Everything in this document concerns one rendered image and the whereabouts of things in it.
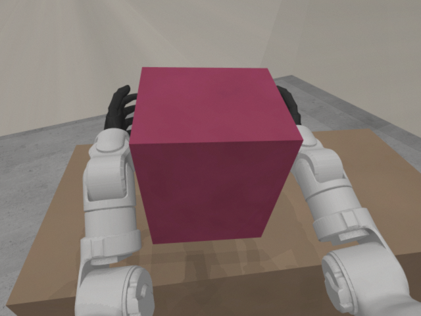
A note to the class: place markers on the pedestal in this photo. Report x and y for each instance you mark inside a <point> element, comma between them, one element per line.
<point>278,274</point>

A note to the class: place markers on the left robot upper arm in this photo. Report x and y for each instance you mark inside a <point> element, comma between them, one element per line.
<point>116,291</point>

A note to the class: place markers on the robot left hand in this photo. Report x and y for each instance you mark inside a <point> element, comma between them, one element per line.
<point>117,113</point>

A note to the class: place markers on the right robot upper arm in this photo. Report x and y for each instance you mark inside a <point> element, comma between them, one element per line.
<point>365,280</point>

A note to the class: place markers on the robot left forearm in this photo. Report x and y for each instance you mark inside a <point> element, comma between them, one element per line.
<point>109,200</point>

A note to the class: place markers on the robot right forearm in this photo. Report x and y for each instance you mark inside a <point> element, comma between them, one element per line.
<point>337,213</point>

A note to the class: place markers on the robot right hand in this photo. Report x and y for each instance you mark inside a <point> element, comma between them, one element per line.
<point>291,105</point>

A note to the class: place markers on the carton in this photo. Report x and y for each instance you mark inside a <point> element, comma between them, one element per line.
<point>212,149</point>

